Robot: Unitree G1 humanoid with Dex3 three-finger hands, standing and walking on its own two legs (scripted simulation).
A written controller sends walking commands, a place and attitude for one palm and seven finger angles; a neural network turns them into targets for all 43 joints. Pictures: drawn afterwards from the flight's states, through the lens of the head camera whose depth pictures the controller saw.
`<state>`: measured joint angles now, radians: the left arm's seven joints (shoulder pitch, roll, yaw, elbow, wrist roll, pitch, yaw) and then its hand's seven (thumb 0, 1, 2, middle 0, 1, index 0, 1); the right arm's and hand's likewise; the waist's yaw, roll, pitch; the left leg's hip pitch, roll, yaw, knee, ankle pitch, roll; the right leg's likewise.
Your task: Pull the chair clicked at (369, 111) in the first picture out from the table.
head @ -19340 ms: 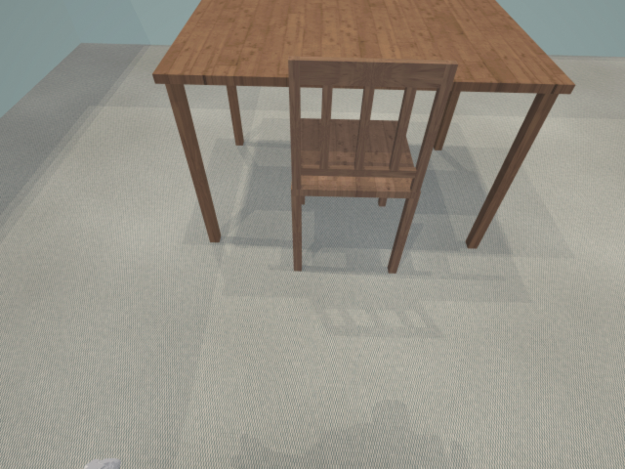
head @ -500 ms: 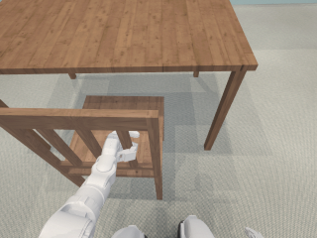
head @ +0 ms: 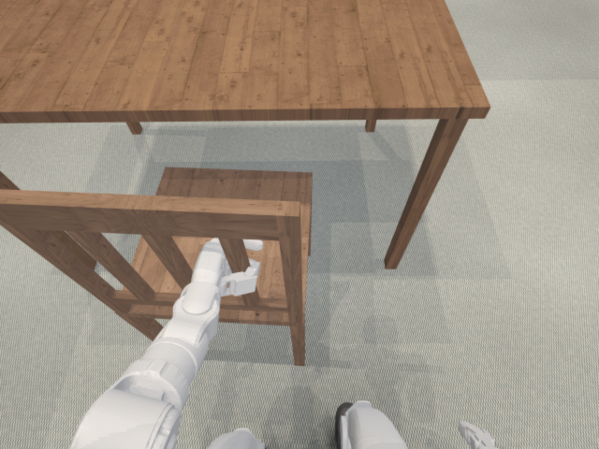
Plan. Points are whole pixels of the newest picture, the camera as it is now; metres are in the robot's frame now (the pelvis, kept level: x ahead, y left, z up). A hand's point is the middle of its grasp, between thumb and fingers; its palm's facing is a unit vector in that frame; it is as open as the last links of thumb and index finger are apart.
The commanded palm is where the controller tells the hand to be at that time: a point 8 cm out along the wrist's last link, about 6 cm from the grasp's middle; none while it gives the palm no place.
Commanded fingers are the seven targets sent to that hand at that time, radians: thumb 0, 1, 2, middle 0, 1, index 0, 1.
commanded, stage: step backward, pulling the chair out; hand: left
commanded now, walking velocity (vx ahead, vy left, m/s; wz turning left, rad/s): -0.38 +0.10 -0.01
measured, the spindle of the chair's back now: (180, 269) +0.39 +0.21 -0.09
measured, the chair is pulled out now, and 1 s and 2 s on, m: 0.18 0.27 0.46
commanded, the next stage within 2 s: none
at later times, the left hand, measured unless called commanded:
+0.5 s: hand (245, 295) +0.33 +0.09 -0.05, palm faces -0.11 -0.98 -0.16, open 5.9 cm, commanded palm +0.33 +0.14 -0.05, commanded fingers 0.00 0.90 0.90 -0.50 -1.45 -0.50 -1.45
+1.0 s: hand (240, 333) +0.27 +0.09 -0.05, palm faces -0.13 -0.98 -0.15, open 5.9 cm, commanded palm +0.28 +0.14 -0.04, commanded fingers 0.00 0.90 0.90 -0.50 -1.45 -0.50 -1.45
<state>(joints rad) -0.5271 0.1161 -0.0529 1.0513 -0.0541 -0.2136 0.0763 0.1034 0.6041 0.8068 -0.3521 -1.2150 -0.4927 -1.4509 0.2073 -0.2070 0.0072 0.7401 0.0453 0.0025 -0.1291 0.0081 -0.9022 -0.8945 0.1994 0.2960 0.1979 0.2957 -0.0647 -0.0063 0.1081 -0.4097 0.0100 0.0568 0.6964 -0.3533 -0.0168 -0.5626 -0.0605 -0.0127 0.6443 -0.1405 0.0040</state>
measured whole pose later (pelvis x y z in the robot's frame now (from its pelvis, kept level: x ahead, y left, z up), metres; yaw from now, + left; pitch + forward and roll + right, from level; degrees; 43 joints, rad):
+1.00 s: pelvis -0.09 +0.01 +0.01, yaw -1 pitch +2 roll +1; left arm -0.53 0.11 -0.02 1.08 -0.03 -0.23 0.07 0.11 0.61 0.80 -0.35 -1.23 -0.49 -1.45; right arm 0.19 -0.23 0.01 0.78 0.04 -0.05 -0.12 0.01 -0.90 -0.89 0.20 0.30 0.20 0.30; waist -0.08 0.01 0.13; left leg -0.42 -0.01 -0.02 0.76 -0.47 -0.03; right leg -0.48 -0.04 -0.01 0.57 -0.13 0.01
